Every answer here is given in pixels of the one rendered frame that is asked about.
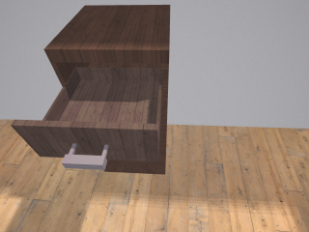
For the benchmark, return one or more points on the cabinet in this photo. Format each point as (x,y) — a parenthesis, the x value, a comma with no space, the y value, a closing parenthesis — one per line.
(118,36)

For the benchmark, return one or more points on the drawer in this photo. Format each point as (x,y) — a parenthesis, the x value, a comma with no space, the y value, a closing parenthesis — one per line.
(118,107)

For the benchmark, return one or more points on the handle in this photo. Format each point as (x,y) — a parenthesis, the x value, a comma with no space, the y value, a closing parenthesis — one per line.
(93,162)

